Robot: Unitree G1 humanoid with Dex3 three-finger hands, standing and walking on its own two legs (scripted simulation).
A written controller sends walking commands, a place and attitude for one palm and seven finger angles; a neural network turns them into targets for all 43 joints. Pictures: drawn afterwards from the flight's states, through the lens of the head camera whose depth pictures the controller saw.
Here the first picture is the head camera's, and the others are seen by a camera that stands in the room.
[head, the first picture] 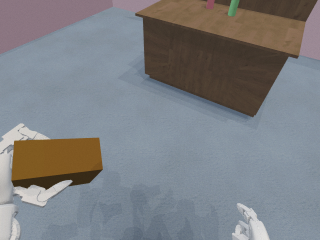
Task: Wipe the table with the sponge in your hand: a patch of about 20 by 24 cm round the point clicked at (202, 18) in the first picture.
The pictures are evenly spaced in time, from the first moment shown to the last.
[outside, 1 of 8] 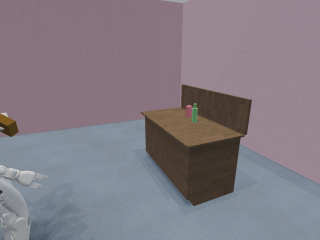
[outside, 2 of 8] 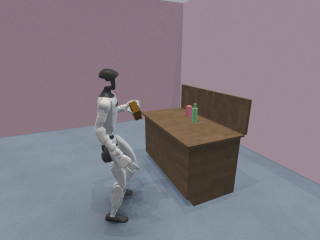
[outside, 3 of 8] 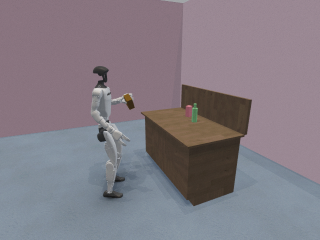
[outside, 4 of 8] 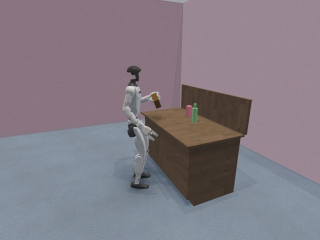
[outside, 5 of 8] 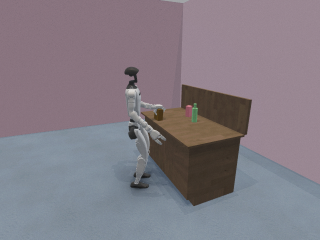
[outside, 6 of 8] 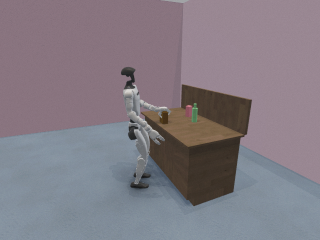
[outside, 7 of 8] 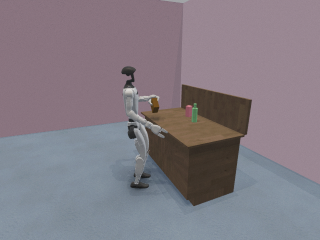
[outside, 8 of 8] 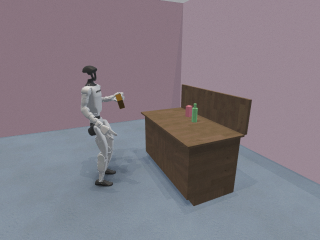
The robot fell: no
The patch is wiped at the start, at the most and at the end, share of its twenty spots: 0.00 1.00 1.00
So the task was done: yes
